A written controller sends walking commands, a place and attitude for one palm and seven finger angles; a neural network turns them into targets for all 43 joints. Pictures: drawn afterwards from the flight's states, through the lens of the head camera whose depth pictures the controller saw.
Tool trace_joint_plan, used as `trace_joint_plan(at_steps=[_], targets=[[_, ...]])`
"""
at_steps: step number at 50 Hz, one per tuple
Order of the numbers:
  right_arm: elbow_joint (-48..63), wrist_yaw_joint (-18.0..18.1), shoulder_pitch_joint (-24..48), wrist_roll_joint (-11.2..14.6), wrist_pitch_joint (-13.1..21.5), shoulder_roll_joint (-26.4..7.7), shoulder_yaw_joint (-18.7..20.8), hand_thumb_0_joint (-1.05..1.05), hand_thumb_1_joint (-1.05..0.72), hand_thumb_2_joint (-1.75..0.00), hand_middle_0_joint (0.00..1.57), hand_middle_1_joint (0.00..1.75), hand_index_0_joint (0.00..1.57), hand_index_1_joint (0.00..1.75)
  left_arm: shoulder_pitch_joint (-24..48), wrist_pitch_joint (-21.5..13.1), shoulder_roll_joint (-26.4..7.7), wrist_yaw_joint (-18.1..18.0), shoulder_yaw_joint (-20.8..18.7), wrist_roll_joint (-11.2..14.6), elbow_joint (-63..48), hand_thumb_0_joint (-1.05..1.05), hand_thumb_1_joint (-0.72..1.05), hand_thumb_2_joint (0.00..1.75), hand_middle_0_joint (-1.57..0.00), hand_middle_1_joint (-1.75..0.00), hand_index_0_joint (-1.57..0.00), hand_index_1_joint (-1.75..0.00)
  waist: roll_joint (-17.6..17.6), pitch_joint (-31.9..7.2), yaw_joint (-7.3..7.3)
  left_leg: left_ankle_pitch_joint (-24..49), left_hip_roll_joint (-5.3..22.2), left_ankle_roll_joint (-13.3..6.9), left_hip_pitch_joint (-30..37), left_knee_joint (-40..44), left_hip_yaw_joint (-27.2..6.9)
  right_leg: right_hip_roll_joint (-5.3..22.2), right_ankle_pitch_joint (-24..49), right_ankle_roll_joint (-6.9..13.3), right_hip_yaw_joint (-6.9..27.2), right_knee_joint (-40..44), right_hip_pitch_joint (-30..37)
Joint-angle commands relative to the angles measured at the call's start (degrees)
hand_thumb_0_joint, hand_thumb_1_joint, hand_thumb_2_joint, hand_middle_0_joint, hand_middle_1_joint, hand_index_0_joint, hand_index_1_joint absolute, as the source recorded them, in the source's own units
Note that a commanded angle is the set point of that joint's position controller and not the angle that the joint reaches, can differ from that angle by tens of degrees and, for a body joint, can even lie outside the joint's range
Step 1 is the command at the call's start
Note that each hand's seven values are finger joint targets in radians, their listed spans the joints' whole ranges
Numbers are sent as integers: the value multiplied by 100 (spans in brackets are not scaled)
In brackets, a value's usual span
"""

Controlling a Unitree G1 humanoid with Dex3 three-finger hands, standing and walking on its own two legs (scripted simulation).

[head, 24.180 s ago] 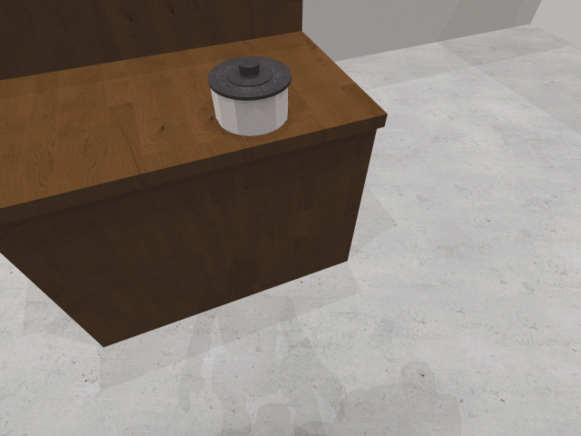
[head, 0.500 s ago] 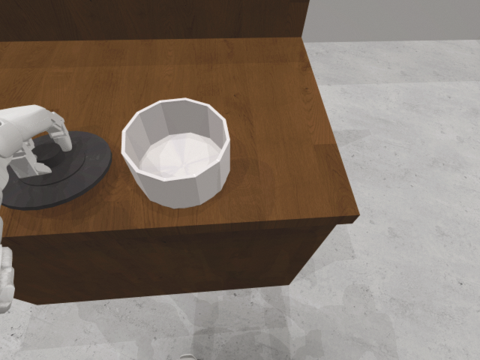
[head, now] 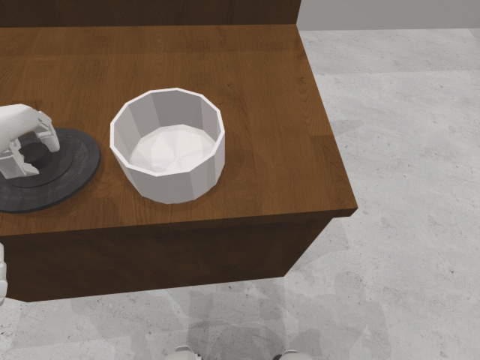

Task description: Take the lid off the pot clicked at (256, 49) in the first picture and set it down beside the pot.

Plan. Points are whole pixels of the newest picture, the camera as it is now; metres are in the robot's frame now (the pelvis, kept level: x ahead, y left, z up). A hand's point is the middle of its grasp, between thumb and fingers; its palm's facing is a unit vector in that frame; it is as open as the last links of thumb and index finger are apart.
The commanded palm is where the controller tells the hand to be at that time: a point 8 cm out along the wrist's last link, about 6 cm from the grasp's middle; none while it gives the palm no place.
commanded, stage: lower the lid onto the table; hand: left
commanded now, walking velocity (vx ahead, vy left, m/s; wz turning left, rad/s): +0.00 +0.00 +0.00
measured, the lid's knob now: (34, 156) +0.46 +0.33 +0.03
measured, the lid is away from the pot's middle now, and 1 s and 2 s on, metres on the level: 0.23 0.24 0.24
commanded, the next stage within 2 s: open the fingers wide in 0.14 s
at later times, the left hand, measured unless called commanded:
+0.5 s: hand (20, 168) +0.42 +0.34 +0.04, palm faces -0.46 -0.12 -0.88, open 8.1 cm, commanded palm +0.45 +0.34 +0.10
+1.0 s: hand (18, 168) +0.42 +0.34 +0.04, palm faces -0.47 -0.11 -0.88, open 9.3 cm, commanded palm +0.45 +0.34 +0.10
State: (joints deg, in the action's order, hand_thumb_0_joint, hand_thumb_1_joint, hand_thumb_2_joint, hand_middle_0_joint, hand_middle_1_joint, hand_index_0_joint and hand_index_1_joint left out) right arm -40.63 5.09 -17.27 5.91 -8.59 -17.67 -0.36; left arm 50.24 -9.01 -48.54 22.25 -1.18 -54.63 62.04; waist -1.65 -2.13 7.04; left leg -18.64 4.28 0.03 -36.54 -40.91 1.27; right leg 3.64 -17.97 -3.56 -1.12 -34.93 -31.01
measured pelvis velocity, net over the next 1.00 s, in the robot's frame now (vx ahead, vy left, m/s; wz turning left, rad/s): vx -0.01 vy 0.01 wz -0.01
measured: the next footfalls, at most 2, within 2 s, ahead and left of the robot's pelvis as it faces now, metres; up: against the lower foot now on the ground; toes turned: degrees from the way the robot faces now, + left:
none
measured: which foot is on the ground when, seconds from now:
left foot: down 0.00-1.00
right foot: down 0.00-1.00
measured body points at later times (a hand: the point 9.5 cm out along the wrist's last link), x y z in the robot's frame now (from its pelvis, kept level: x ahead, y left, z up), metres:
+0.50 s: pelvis -0.01 +0.00 -0.01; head +0.09 +0.02 +0.43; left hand +0.44 +0.34 +0.09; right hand +0.02 -0.28 -0.13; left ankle +0.00 +0.12 -0.72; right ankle -0.02 -0.18 -0.72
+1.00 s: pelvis -0.01 +0.01 -0.01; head +0.09 +0.02 +0.43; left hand +0.44 +0.34 +0.09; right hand +0.01 -0.28 -0.13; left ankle +0.00 +0.12 -0.72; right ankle -0.02 -0.17 -0.72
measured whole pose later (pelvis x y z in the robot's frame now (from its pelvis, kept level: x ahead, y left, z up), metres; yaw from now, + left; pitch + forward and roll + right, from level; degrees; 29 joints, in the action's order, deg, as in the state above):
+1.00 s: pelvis -0.01 +0.01 -0.01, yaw +0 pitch +15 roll -3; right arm -39.5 4.1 -17.5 4.9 -11.3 -16.8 0.3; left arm 45.9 -11.3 -47.6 18.7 -3.9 -55.7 58.4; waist -2.0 -3.5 6.9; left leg -19.3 4.1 -0.9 -40.4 -44.3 1.3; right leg 3.6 -18.1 -2.6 -0.4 -37.4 -34.5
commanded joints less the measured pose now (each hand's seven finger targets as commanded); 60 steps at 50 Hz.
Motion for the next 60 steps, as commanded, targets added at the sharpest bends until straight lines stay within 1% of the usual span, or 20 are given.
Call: trace_joint_plan(at_steps=[1, 9, 11, 12, 14, 16, 17, 21, 23, 33, 35, 38, 40, 43, 48, 52, 53, 57, 58, 60], targets=[[307, 94, -650, -43, 82, -1074, 368, 0, -90, -90, 20, 30, 20, 30, 2270, -22, -1861, -162, -417, 55, -884, 0, 58, 106, -91, -105, -83, -100, -634, -2345, 38, 2420, -498, -452, 2216, 84, 83, -667, 1700, 509, -474, 176, -46], [351, 82, -711, -64, -6, -1061, 362, 0, -90, -90, 20, 30, 20, 30, 2123, -80, -2013, -179, -551, -28, -699, 0, 58, 106, -91, -105, -83, -100, -533, -2507, 54, 2297, -520, -445, 1978, -117, 72, -699, 1604, 502, -466, -10, -158], [338, 72, -683, -58, -15, -1064, 354, 0, -90, -90, 20, 30, 20, 30, 2229, -93, -1738, -156, -339, 7, -728, 0, 58, 106, -91, -105, -83, -100, -618, -2320, 87, 2334, -491, -436, 1955, -106, 70, -699, 1552, 520, -487, -27, -350], [517, -25, -657, -83, -50, -974, 427, 0, -90, -90, 20, 30, 20, 30, 1266, -135, -1713, -160, -643, 73, -931, 0, 58, 106, -91, -105, -83, -100, -757, -2654, -163, 2635, -536, -425, 2183, -135, 17, -691, 1602, 546, -521, -62, -133], [515, -17, -558, -183, -171, -986, 456, 0, -90, -90, 20, 30, 20, 30, 1176, -420, -1995, -295, -1032, 18, -1402, 0, 57, 101, -88, -105, -80, -100, -458, -2677, -143, 2601, -497, -448, 2023, -179, 70, -721, 1690, 552, -455, -9, -82], [462, -4, -503, -170, -216, -976, 448, 0, -90, -90, 20, 30, 20, 30, 1650, -403, -1829, -355, -836, 51, -1470, 0, 55, 96, -85, -105, -77, -101, -649, -2451, -35, 2384, -477, -452, 1957, -83, 78, -700, 1538, 562, -459, 30, -232], [447, 1, -536, -163, -245, -1002, 452, 0, -90, -90, 20, 30, 20, 30, 1738, -366, -2065, -410, -986, 32, -1508, 0, 54, 94, -83, -105, -76, -101, -737, -2445, -46, 2239, -483, -450, 1998, -50, 52, -689, 1384, 555, -456, 65, -243], [440, -2, -540, -142, -179, -970, 425, 0, -90, -90, 20, 30, 20, 30, 1654, -300, -2012, -554, -923, -92, -1304, 0, 49, 87, -77, -105, -70, -101, -868, -2401, -57, 2060, -495, -436, 2024, 0, 42, -692, 1198, 585, -462, 79, -350], [447, -12, -555, -141, -178, -965, 410, 0, -90, -90, 20, 30, 20, 30, 1573, -257, -1978, -575, -888, -102, -1117, 0, 47, 85, -73, -105, -67, -101, -611, -2339, -41, 1924, -508, -441, 1897, 0, 23, -701, 1135, 566, -462, 86, -323], [488, 12, -552, -141, -147, -989, 398, 0, -90, -90, 20, 30, 20, 30, 1740, -223, -1888, -540, -769, -66, -1000, 0, 33, 72, -58, -102, -54, -99, -461, -2212, 15, 1710, -508, -444, 1749, 30, 40, -686, 1057, 546, -443, 119, -331], [504, 19, -560, -135, -141, -994, 400, 0, -90, -90, 20, 30, 20, 30, 1810, -232, -2018, -551, -854, -89, -1125, 0, 30, 70, -55, -101, -52, -99, -540, -2301, -30, 1614, -509, -442, 1753, 65, 19, -678, 978, 562, -436, 118, -270], [486, 2, -547, -152, -144, -967, 426, 0, -90, -90, 20, 30, 20, 30, 1954, -249, -1655, -534, -574, -86, -1381, 0, 26, 66, -51, -100, -48, -99, -897, -2423, -3, 1910, -473, -411, 2148, 44, -25, -685, 998, 585, -458, 119, -484], [498, 3, -583, -153, -142, -967, 435, 0, -90, -90, 20, 30, 20, 30, 1734, -259, -1878, -544, -846, -32, -1341, 0, 23, 63, -48, -100, -45, -98, -712, -2524, -66, 2079, -473, -429, 2144, 9, -33, -688, 1157, 584, -458, 102, -321], [477, 17, -584, -152, -165, -980, 417, 0, -90, -90, 20, 30, 20, 30, 1822, -219, -1728, -525, -678, -11, -1189, 0, 19, 59, -43, -99, -41, -98, -563, -2373, 19, 1909, -498, -432, 1942, 46, -9, -692, 1112, 560, -455, 117, -341], [473, -10, -583, -163, -165, -969, 442, 0, -90, -90, 20, 30, 20, 30, 1705, -253, -1743, -533, -751, -9, -1419, 0, 13, 53, -36, -97, -35, -97, -773, -2574, -46, 2216, -479, -427, 2204, 28, -18, -692, 1265, 580, -449, 127, -295], [442, 8, -609, -144, -164, -1006, 414, 0, -90, -90, 20, 30, 20, 30, 1787, -202, -1806, -541, -741, 12, -1107, 0, 7, 48, -30, -96, -30, -96, -460, -2232, 21, 1834, -491, -452, 1880, 95, 4, -694, 1087, 558, -439, 166, -304], [442, 10, -606, -136, -162, -1001, 408, 0, -90, -90, 20, 30, 20, 30, 1845, -187, -1705, -535, -623, -18, -1069, 0, 7, 48, -30, -96, -30, -96, -628, -2124, 34, 1723, -492, -424, 1868, 125, -7, -692, 954, 575, -460, 177, -431], [440, -3, -634, -143, -154, -1008, 428, 0, -90, -90, 20, 30, 20, 30, 1912, -218, -1793, -529, -696, -35, -1282, 0, 6, 49, -30, -96, -30, -96, -699, -2447, -14, 1994, -472, -432, 2086, 48, -19, -689, 1129, 579, -431, 128, -357], [449, -6, -647, -155, -153, -967, 431, 0, -90, -90, 20, 30, 20, 30, 1960, -200, -1520, -508, -463, -40, -1294, 0, 6, 49, -30, -95, -30, -95, -866, -2503, 35, 2098, -484, -415, 2194, 42, -14, -704, 1139, 586, -439, 126, -435], [438, -8, -660, -152, -157, -978, 437, 0, -90, -90, 20, 30, 20, 30, 1858, -195, -1597, -507, -574, -18, -1181, 0, 6, 49, -30, -95, -30, -95, -619, -2386, 31, 2007, -459, -427, 2139, 31, -36, -706, 1060, 575, -462, 138, -487]])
